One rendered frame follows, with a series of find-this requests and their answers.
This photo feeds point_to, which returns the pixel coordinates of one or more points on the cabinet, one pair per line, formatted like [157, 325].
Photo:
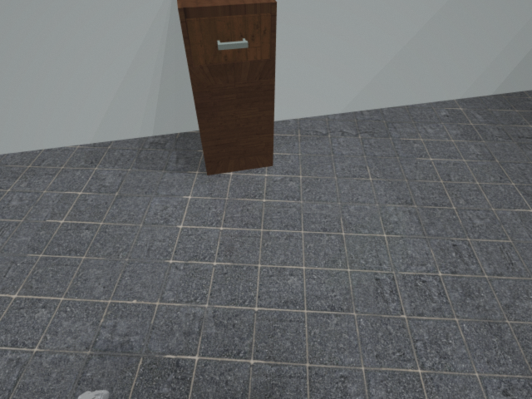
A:
[234, 101]

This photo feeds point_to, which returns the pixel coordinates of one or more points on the drawer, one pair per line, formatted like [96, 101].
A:
[204, 33]

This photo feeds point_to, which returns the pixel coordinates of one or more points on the handle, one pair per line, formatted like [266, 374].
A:
[232, 45]

